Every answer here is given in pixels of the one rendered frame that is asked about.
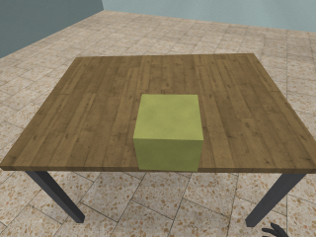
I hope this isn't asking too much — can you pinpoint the table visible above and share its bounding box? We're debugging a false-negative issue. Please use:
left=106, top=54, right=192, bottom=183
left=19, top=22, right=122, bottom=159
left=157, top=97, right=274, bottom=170
left=0, top=52, right=316, bottom=227

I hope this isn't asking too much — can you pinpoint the robot right hand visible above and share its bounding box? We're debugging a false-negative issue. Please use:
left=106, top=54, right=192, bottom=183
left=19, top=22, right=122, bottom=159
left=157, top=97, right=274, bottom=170
left=262, top=222, right=288, bottom=237

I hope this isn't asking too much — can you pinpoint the carton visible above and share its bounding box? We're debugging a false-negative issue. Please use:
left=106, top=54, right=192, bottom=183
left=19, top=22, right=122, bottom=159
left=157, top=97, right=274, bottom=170
left=132, top=94, right=203, bottom=172

